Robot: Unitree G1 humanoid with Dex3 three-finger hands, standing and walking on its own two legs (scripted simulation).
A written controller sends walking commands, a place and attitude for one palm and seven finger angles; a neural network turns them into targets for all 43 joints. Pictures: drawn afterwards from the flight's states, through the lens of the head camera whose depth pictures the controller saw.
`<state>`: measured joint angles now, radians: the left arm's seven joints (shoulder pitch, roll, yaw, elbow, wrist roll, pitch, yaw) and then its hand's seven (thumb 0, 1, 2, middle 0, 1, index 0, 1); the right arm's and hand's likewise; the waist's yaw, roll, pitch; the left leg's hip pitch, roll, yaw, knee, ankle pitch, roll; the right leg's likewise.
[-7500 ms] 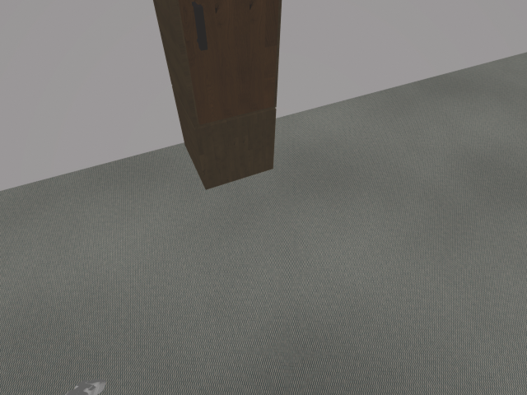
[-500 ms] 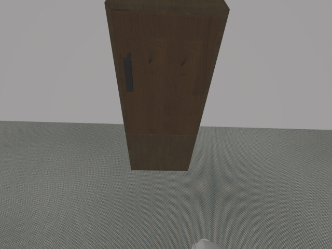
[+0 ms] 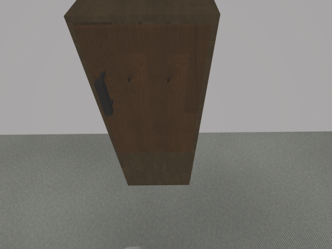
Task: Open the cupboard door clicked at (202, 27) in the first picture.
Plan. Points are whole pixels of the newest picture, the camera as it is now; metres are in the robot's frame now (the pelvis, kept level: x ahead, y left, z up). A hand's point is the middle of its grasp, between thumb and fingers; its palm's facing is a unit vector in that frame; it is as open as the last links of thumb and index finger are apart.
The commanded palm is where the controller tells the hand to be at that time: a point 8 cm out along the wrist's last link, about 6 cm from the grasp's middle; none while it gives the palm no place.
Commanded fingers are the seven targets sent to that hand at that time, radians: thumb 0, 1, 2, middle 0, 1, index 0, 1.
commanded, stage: come to a stop and stand still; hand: left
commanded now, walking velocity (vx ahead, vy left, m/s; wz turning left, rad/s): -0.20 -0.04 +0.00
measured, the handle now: (105, 93) +0.54 +0.23 +0.05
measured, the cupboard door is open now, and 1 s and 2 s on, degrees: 0 0 0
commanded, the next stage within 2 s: look again from close up in 1.54 s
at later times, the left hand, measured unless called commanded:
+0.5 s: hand out of the picture +0.01 +0.18 -0.18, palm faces -0.02 -0.96 -0.26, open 7.3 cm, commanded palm none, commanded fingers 0.00 0.90 0.90 -0.20 -0.30 -0.20 -0.30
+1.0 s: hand out of the picture +0.03 +0.15 -0.17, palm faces -0.02 -0.98 -0.22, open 7.3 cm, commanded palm none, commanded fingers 0.00 0.90 0.90 -0.20 -0.30 -0.20 -0.30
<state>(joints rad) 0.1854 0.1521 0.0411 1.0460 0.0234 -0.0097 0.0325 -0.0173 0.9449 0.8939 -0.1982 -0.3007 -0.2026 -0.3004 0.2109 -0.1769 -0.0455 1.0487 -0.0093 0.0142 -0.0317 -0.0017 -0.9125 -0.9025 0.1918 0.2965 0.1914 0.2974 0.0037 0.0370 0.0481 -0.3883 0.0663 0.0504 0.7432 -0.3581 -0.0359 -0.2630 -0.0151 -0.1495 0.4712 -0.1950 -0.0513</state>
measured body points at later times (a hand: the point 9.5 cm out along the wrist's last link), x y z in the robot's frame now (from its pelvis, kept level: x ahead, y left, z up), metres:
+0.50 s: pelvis -0.02 -0.01 -0.02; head +0.00 -0.03 +0.43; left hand +0.01 +0.23 -0.16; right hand +0.05 -0.25 -0.17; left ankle +0.05 +0.12 -0.74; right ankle -0.04 -0.14 -0.74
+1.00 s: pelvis +0.00 -0.03 -0.01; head +0.01 -0.04 +0.44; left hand +0.03 +0.20 -0.16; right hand -0.03 -0.25 -0.17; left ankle +0.05 +0.12 -0.74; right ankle -0.04 -0.14 -0.74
